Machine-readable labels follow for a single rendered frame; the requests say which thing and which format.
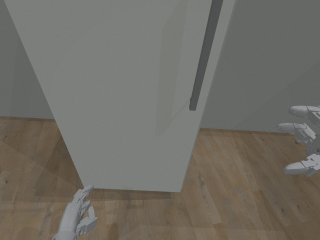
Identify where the handle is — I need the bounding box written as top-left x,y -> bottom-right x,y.
189,0 -> 223,111

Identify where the robot right hand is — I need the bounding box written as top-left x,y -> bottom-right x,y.
276,105 -> 320,177

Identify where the left robot forearm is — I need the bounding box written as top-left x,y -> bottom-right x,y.
52,230 -> 77,240

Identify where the robot left hand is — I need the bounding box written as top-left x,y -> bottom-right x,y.
58,184 -> 98,238

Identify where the fridge door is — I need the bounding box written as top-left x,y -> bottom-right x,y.
4,0 -> 236,193

